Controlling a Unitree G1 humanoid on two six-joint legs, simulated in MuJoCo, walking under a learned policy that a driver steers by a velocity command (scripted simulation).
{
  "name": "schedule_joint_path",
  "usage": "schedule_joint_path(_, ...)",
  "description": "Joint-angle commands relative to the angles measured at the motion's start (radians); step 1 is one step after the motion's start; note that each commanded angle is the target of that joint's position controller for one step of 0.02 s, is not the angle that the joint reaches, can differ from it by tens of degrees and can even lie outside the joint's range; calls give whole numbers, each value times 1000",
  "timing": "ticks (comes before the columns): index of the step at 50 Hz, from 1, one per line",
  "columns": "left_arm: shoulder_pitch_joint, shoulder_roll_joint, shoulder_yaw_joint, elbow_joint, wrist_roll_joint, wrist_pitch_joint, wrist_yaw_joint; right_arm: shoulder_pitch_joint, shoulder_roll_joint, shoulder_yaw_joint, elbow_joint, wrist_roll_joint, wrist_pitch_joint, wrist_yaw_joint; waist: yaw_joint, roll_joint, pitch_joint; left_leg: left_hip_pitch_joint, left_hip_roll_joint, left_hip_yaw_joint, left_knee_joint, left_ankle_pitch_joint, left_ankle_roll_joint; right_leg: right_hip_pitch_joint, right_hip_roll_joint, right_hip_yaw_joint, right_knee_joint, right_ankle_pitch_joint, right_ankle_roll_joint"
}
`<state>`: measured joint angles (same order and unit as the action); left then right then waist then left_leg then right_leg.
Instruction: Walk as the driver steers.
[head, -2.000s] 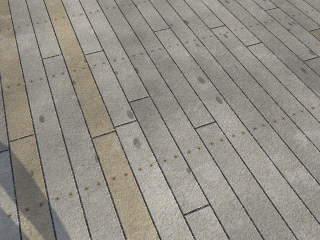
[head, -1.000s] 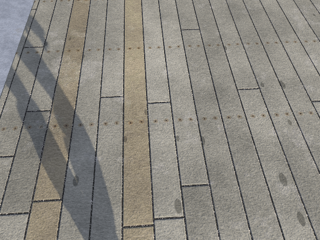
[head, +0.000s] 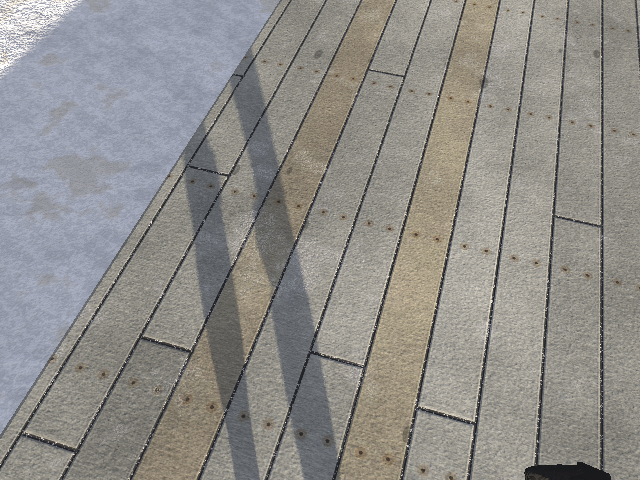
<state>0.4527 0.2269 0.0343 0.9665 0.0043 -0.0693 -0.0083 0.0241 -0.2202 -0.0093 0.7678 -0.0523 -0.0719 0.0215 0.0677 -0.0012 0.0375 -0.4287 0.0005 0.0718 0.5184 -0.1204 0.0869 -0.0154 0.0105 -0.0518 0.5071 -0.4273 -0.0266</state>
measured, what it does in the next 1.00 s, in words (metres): walks ahead, turning right: right foot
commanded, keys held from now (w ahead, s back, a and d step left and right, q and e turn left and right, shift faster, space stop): w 0.02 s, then w+e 0.30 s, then e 0.68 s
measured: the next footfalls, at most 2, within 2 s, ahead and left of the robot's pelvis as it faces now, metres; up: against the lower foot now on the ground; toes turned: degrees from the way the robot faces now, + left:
right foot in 0.50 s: +0.40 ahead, -0.10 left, +0.00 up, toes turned -17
left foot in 1.06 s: +0.45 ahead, +0.08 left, +0.00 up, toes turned -37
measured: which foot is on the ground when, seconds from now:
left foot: down 0.00-0.52, up 0.54-1.00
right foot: down 0.00-0.00, up 0.02-0.48, down 0.50-1.00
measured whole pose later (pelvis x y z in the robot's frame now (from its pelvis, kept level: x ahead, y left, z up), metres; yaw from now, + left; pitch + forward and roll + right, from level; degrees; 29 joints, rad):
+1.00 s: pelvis +0.34 +0.00 +0.01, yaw -30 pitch +2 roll +0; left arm 0.25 0.29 0.09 0.78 0.03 0.04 0.00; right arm 0.16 -0.25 -0.04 0.77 -0.01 0.03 -0.04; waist 0.05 -0.01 0.03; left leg -0.42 -0.01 -0.08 0.76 -0.39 -0.03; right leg -0.33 0.16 0.16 0.44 -0.12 -0.08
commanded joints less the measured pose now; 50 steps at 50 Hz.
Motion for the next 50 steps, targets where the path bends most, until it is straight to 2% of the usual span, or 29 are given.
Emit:
schedule_joint_path(1, 41, 118, 22, -87, -1, -7, 6, 445, -265, -89, 72, 19, 5, -20, -182, 196, -326, 717, 424, -738, -243, -175, 212, -595, 36, 45, 698, -95, -41)
schedule_joint_path(2, -20, 135, 32, -95, 9, -1, 6, 343, -212, -75, 60, 33, 10, -18, -138, 108, -163, 584, 379, -575, -253, -218, 184, -649, -27, 98, 735, -29, -53)
schedule_joint_path(3, -57, 110, 25, -98, 5, -3, -2, 266, -147, -59, 47, 32, 4, -13, -114, 71, -78, 448, 334, -457, -297, -187, 155, -628, -62, 105, 691, 48, -55)
schedule_joint_path(4, -64, 94, 25, -92, 3, 4, -6, 230, -112, -49, 48, 31, -4, -13, -86, 74, -29, 355, 287, -358, -340, -148, 112, -584, -86, 104, 635, 90, -52)
schedule_joint_path(5, -51, 88, 25, -85, 18, 18, -12, 220, -92, -43, 58, 35, -12, -17, -60, 95, -2, 289, 252, -286, -369, -101, 81, -542, -100, 105, 600, 115, -41)
schedule_joint_path(6, -35, 75, 24, -71, 26, 31, -19, 225, -91, -42, 65, 33, -21, -20, -50, 98, -3, 263, 237, -237, -386, -50, 72, -513, -97, 100, 602, 143, -33)
schedule_joint_path(8, -60, 71, 28, -80, 25, 44, -28, 260, -108, -48, 86, 36, -40, -22, -41, 75, 1, 272, 232, -170, -408, 43, 73, -546, -98, 101, 600, 201, -23)
schedule_joint_path(10, -125, 68, 30, -99, 22, 50, -32, 289, -117, -51, 102, 37, -46, -23, -47, 59, 19, 299, 228, -111, -423, 92, 71, -620, -106, 102, 572, 270, -14)
schedule_joint_path(13, -224, 61, 29, -132, 21, 52, -35, 331, -107, -48, 123, 37, -46, -26, -64, 53, 42, 340, 215, -34, -421, 168, 62, -691, -102, 89, 478, 364, -4)
schedule_joint_path(16, -322, 42, 16, -167, 23, 47, -42, 353, -109, -45, 139, 38, -45, -32, -84, 57, 56, 369, 202, 41, -405, 262, 43, -669, -89, 32, 320, 448, -5)
schedule_joint_path(19, -399, 17, 1, -203, 31, 40, -47, 393, -113, -42, 164, 41, -35, -47, -103, 55, 72, 416, 205, 119, -314, 563, 26, -601, -55, -62, 165, 455, -25)
schedule_joint_path(21, -368, 27, 3, -203, 37, 36, -46, 402, -133, -46, 175, 40, -26, -57, -90, 82, 36, 471, 213, 142, -206, 775, 8, -532, -8, -96, 121, 396, -52)
schedule_joint_path(23, -244, 59, 16, -174, 42, 32, -38, 370, -164, -57, 167, 40, -14, -70, -40, 118, -34, 493, 219, 153, -15, 948, -1, -410, 53, -112, 100, 309, -93)
schedule_joint_path(24, -151, 85, 29, -151, 47, 23, -32, 356, -172, -61, 159, 41, -5, -71, -3, 110, -91, 476, 217, 148, 145, 894, -4, -308, 72, -91, 44, 319, -119)
schedule_joint_path(25, -51, 119, 45, -124, 58, 9, -22, 332, -177, -64, 147, 52, -1, -66, 59, 58, -149, 394, 181, 161, 381, 669, -31, -153, 53, -44, -86, 492, -152)
schedule_joint_path(26, -30, 234, 73, -123, 55, 3, -11, 391, -98, -48, 107, 47, -3, -59, 10, -122, -247, 116, 86, 155, 694, -133, -65, 125, -206, 208, 52, 1059, -227)
schedule_joint_path(27, -29, 306, 97, -149, 19, 17, -6, 461, -83, -44, 76, 71, 8, -55, -13, -204, -427, -144, -70, 7, 997, -561, -97, 357, -431, 598, 31, 1390, -445)
schedule_joint_path(28, -61, 275, 97, -174, -11, 40, 4, 389, -121, -49, 76, 42, 14, -52, 11, -21, -402, -182, 3, -105, 990, -438, -98, 256, -392, 514, -40, 1220, -428)
schedule_joint_path(29, -150, 215, 80, -186, -15, 52, 11, 316, -112, -46, 52, 43, 14, -49, -11, -14, -247, -204, 34, -103, 931, -359, -102, 97, -347, 439, -99, 1038, -394)
schedule_joint_path(30, -200, 158, 64, -187, -14, 61, 14, 285, -113, -48, 49, 35, 16, -50, -47, 27, -130, -189, 61, -102, 839, -323, -109, -45, -284, 379, -154, 927, -336)
schedule_joint_path(31, -217, 133, 57, -189, -17, 65, 18, 282, -118, -52, 42, 20, 34, -51, -70, 16, -86, -145, 75, -106, 767, -305, -118, -141, -241, 337, -180, 881, -301)
schedule_joint_path(32, -226, 124, 53, -191, -10, 66, 18, 307, -109, -51, 47, 12, 57, -51, -87, 1, -84, -88, 74, -102, 725, -292, -125, -206, -207, 305, -195, 848, -280)
schedule_joint_path(34, -228, 157, 61, -196, 6, 57, 11, 327, -86, -48, 44, 16, 83, -51, -103, -9, -114, -47, 57, -92, 668, -267, -133, -252, -170, 279, -193, 845, -263)
schedule_joint_path(36, -223, 182, 70, -203, 11, 56, 8, 305, -87, -49, 29, 20, 91, -51, -98, -31, -134, -61, 53, -96, 609, -236, -139, -254, -152, 287, -197, 764, -247)
schedule_joint_path(41, -195, 196, 79, -219, 11, 82, 13, 180, -112, -55, -23, 22, 108, -56, -49, -89, -115, -132, 48, -126, 473, -203, -152, -224, -134, 398, -238, 331, -215)
schedule_joint_path(43, -182, 199, 83, -224, 14, 90, 13, 144, -114, -54, -40, 26, 108, -58, -33, -99, -100, -140, 38, -138, 416, -212, -150, -206, -135, 447, -243, 229, -211)
schedule_joint_path(46, -176, 202, 87, -231, 21, 96, 11, 125, -115, -50, -57, 35, 99, -63, -23, -113, -90, -100, 9, -144, 329, -249, -136, -191, -136, 497, -220, 245, -208)
schedule_joint_path(50, -201, 208, 91, -244, 23, 104, 3, 169, -122, -45, -67, 54, 81, -70, -41, -132, -102, 39, -45, -140, 163, -303, -100, -191, -130, 564, -169, 422, -189)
